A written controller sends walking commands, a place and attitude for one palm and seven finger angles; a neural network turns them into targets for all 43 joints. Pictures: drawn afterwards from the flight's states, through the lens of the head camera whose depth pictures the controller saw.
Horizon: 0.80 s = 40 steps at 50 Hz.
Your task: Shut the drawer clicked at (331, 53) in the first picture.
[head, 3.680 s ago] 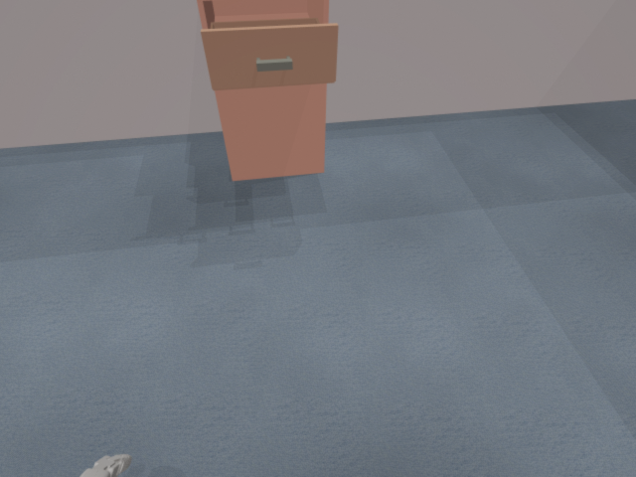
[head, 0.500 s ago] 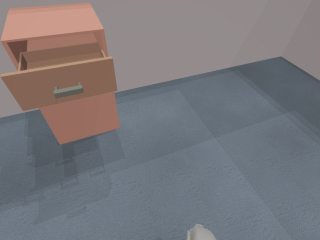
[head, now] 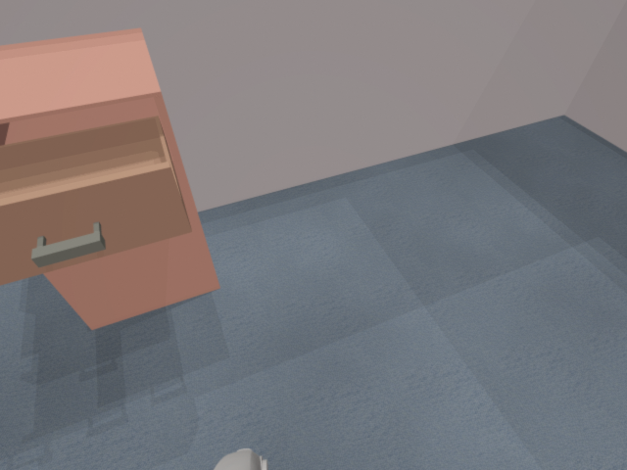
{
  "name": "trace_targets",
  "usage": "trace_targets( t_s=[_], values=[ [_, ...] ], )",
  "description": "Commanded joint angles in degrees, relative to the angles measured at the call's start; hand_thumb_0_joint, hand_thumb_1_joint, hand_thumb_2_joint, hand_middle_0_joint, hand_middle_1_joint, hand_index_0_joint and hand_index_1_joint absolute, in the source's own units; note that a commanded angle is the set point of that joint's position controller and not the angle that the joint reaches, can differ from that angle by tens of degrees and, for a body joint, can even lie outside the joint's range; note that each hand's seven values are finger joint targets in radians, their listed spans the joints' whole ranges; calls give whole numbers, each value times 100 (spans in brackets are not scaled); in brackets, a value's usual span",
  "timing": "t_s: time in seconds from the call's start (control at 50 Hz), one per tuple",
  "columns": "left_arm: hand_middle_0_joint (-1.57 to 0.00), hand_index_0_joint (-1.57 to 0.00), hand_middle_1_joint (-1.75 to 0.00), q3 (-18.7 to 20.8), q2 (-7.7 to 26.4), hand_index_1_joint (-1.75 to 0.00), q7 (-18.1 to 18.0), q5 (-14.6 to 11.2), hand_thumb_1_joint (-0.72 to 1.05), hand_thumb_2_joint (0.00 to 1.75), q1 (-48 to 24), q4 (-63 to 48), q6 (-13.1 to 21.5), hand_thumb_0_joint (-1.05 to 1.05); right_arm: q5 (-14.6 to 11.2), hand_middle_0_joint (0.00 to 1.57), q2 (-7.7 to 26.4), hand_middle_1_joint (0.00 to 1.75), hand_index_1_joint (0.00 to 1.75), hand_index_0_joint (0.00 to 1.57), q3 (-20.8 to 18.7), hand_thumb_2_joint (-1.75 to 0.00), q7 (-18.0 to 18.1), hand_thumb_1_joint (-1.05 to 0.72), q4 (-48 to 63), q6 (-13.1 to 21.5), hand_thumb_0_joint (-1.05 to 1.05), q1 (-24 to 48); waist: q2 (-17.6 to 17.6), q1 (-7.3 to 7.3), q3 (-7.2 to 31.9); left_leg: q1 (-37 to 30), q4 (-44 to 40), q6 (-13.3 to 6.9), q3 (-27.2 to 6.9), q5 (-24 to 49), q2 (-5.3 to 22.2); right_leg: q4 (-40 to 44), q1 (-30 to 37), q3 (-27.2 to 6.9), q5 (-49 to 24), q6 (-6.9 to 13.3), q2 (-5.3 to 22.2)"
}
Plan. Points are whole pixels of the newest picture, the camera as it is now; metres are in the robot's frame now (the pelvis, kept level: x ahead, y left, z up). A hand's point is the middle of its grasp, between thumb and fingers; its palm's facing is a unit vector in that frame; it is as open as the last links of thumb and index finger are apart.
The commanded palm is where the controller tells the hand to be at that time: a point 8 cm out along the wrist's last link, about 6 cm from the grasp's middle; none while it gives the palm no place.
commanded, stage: turn to face it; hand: left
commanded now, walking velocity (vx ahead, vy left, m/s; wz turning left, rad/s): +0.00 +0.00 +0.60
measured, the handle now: (69, 241) +0.51 +0.46 -0.05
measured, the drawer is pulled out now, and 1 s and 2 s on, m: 0.29 0.29 0.29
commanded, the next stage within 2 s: take the last steps up to it in 0.68 s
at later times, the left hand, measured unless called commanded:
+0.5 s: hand out of the picture +0.07 +0.26 -0.16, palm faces +0.27 -0.93 -0.26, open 7.4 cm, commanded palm none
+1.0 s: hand out of the picture -0.01 +0.15 -0.15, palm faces +0.46 -0.85 -0.24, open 7.3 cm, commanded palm none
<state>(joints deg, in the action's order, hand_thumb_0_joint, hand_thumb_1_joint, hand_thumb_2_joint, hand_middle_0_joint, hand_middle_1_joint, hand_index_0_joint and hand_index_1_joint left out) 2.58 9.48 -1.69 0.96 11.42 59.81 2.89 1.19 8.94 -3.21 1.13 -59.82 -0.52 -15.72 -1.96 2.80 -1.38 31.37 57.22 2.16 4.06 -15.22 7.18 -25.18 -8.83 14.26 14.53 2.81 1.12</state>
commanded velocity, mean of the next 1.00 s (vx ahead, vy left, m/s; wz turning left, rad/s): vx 0.07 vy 0.02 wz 0.31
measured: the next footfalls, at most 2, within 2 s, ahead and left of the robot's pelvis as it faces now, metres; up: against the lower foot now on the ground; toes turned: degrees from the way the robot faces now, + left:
left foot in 0.16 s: +0.14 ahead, +0.13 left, +0.00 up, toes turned +14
right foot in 0.68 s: +0.13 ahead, -0.10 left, +0.00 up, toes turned +13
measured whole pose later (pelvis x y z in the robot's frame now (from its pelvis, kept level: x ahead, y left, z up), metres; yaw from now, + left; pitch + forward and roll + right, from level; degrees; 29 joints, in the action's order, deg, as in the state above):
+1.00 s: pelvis +0.05 -0.02 +0.01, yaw +24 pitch -1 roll +2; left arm 1.9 8.1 -1.1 1.3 18.6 57.0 1.9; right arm 1.9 13.7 -4.6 -1.0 -59.4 -4.2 -15.0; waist -2.1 -1.3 -1.0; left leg 23.2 57.3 3.3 0.1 -18.9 3.3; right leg -23.3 -9.1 9.7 13.3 1.3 4.2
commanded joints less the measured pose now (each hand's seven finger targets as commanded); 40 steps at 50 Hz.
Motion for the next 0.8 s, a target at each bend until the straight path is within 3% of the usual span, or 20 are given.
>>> trace_targets(
  t_s=[0.0, 0.06, 0.1, 0.12, 0.14, 0.16, 0.18, 0.2, 0.26, 0.34, 0.5, 0.56, 0.6, 0.62, 0.64, 0.66, 0.68, 0.7, 0.74, 0.78],
  values=[
    [-20, -20, -30, 148, 735, -30, -1, 39, 90, 90, 342, -274, -45, 0, -22, 20, 122, 30, 30, 20, 32, -90, -160, -90, 344, -26, 0, -47, 939, -226, -322, -421, -828, 0, 162, -75, 10, 730, -380, -456, -2425, 427, 1779],
    [-20, -20, -30, 228, 948, -30, -13, 50, 90, 90, 433, -344, -135, 0, 3, 20, 290, 30, 30, 20, 11, -90, -200, -90, 573, -17, 0, 283, 908, -328, -259, -672, -1424, -93, 309, -223, -136, 250, -72, -432, -2582, 337, 1915],
    [-20, -20, -30, 277, 1020, -30, -9, 26, 90, 90, 385, -400, -194, 0, 36, 20, 562, 30, 30, 20, -61, -90, -185, -90, 577, -7, 0, -175, 464, -70, 52, -1529, -2217, -182, 274, 308, -288, -877, -142, -199, -2528, 101, 1810],
    [-20, -20, -30, 282, 937, -30, 11, -32, 90, 90, 401, -512, -230, 0, 72, 20, 919, 30, 30, 20, -152, -90, -169, -90, 529, 38, 0, -672, -472, 160, 465, -2293, -2978, -434, -441, 1718, 83, -2082, -620, -8, -1640, -219, 1391],
    [-20, -20, -30, 214, 600, -30, 51, -118, 90, 90, 438, -775, -255, 0, 76, 20, 1564, 30, 30, 20, -262, -90, -119, -90, 561, 91, 0, -942, -2198, 174, 630, -3006, -3511, -1287, -2542, 4277, 1606, -3643, -2052, -80, 2104, -707, 444],
    [-20, -20, -30, 175, 734, -30, 9, -50, 90, 90, 185, -920, -313, 0, -4, 20, 1704, 30, 30, 20, -245, -90, -69, -90, 496, 38, 0, -1007, -1478, 213, 922, -2965, -3591, -1700, -2813, 4173, 1898, -4362, -2114, -963, 2626, -623, 346],
    [-20, -20, -30, 196, 686, -30, 4, -24, 90, 90, 56, -930, -347, 0, 2, 20, 1571, 30, 30, 20, -247, -90, -30, -90, 569, 32, 0, -653, -960, 91, 739, -2711, -3774, -1635, -2483, 2827, 1664, -4500, -2316, -1161, 2225, -588, 511],
    [-20, -20, -30, 218, 672, -30, 16, -2, 90, 90, -40, -906, -363, 0, 4, 20, 1445, 30, 30, 20, -223, -90, -9, -90, 759, 43, 0, -287, -947, 11, 607, -2473, -3842, -1467, -2475, 2209, 1418, -4589, -2505, -1237, 1857, -613, 557],
    [-20, -20, -30, 260, 720, -30, 72, 20, 90, 90, 225, -704, -418, 0, 1, 20, 1184, 30, 30, 20, -131, -90, 24, -90, 919, 88, 0, 275, -500, -221, 462, -2052, -3990, -1138, -1666, 1717, 806, -4388, -2215, -1381, 857, -664, 543],
    [-20, -20, -30, 252, 708, -30, 54, 16, 90, 90, 351, -680, -492, 0, -22, 20, 1206, 30, 30, 20, -152, -90, 6, -90, 961, 80, 0, 285, -330, -226, 555, -2097, -4124, -1158, -1528, 1344, 651, -3865, -2035, -1357, 644, -734, 471],
    [-20, -20, -30, 200, 632, -30, 13, 13, 90, 90, 39, -932, -502, 0, 28, 20, 1250, 30, 30, 20, -234, -90, -43, -90, 902, -53, 0, 222, -523, -89, 252, -1899, -4192, -1309, -2008, 498, 657, -2338, -1601, -1269, 1082, -679, 245],
    [-20, -20, -30, 178, 587, -30, -10, -19, 90, 90, 291, -900, -460, 0, 38, 20, 1258, 30, 30, 20, -254, -90, -54, -90, 909, -80, 0, 325, -667, -182, 335, -1716, -4022, -1266, -2129, 778, 591, -1629, -1039, -1239, 953, -590, 93],
    [-20, -20, -30, 178, 632, -30, -29, -33, 90, 90, 566, -838, -403, 0, 4, 20, 1227, 30, 30, 20, -247, -90, -72, -90, 917, -86, 0, 431, -479, -342, 387, -1402, -3731, -1095, -2027, 916, 409, -708, -368, -1206, 347, -552, 35],
    [-20, -20, -30, 186, 668, -30, -44, -30, 90, 90, 767, -789, -360, 0, -29, 20, 1127, 30, 30, 20, -233, -90, -85, -90, 938, -89, 0, 480, -252, -446, 479, -1096, -3440, -872, -1834, 686, 183, 140, 203, -1251, -135, -514, 133],
    [-20, -20, -30, 232, 995, -30, -80, 42, 90, 90, 842, -801, -306, 0, -86, 20, 815, 30, 30, 20, -208, -90, -115, -90, 970, -100, 0, 439, 615, -465, 404, -412, -2559, -490, -1295, -73, -360, 942, 595, -2175, 186, -261, 991],
    [-20, -20, -30, 309, 1516, -30, -87, 100, 90, 90, 715, -900, -286, 0, -90, 20, 514, 30, 30, 20, -146, -90, -117, -90, 1143, -116, 0, 489, 2034, -452, 89, 240, -1319, -107, -497, -1251, -1085, 1361, 299, -3561, -67, 342, 2297],
    [-20, -20, -30, 273, 1531, -30, -85, 47, 90, 90, 489, -1037, -312, 0, -27, 20, 857, 30, 30, 20, -241, -90, -115, -90, 1114, -174, 0, 577, 1422, -455, 38, -132, -262, -137, -759, -1557, -893, 1389, -608, -3361, -146, 663, 2582],
    [-20, -20, -30, 259, 1228, -30, -122, 32, 90, 90, 99, -1076, -293, 0, 9, 20, 881, 30, 30, 20, -268, -90, -126, -90, 991, -256, 0, 475, 1366, -229, -112, -129, 273, -151, -902, -1214, -772, 1385, -863, -2896, -167, 602, 2186],
    [-20, -20, -30, 186, 1007, -30, -78, 9, 90, 90, -183, -1118, -262, 0, 15, 20, 802, 30, 30, 20, -263, -90, -155, -90, 719, -289, 0, 223, 972, -73, -320, -127, 981, -58, -712, -651, -706, 1130, -843, -2192, -595, 422, 1621],
    [-20, -20, -30, 170, 916, -30, -47, 1, 90, 90, 107, -1005, -192, 0, 10, 20, 719, 30, 30, 20, -219, -90, -158, -90, 615, -255, 0, 72, 908, -161, -148, -25, 971, 30, -597, -409, -648, 1026, -325, -1851, -799, 357, 1506]
  ],
)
